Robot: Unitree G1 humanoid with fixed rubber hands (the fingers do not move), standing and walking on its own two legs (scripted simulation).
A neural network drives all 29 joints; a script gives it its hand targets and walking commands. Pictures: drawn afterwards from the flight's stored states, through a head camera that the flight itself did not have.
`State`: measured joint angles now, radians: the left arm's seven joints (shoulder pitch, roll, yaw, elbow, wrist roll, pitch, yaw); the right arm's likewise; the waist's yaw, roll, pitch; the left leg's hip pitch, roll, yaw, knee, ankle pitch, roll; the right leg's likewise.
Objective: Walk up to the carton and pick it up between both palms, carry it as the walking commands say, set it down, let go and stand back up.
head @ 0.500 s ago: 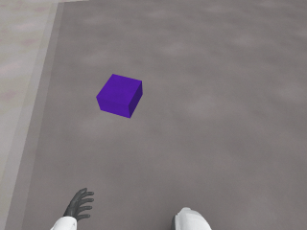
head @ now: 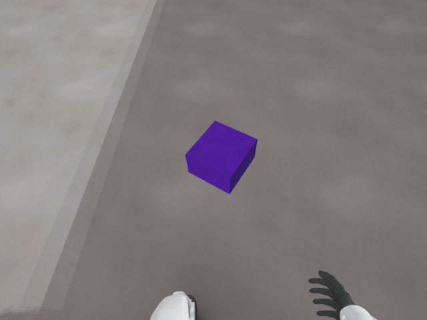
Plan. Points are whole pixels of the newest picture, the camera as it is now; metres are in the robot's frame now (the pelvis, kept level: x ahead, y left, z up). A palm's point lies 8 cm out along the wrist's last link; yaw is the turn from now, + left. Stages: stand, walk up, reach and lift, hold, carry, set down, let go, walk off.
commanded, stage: walk up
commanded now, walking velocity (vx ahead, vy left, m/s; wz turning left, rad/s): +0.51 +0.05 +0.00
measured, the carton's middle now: (222, 156) +0.96 +0.06 -0.69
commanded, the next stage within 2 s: none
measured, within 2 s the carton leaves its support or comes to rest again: neither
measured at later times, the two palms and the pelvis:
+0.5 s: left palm (147, 183) +0.42 +0.23 -0.11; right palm out of the picture +0.14 -0.22 -0.14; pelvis +0.25 +0.01 -0.01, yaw +0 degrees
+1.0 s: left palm (109, 225) +0.32 +0.31 -0.15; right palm (301, 172) +0.49 -0.18 -0.12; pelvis +0.38 +0.06 -0.01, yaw +1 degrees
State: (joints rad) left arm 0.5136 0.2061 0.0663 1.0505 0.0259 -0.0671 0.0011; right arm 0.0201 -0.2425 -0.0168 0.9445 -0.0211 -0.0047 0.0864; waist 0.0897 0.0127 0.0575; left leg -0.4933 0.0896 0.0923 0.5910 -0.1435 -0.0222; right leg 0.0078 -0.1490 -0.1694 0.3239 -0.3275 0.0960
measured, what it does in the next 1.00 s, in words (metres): walks ahead: left foot, then right foot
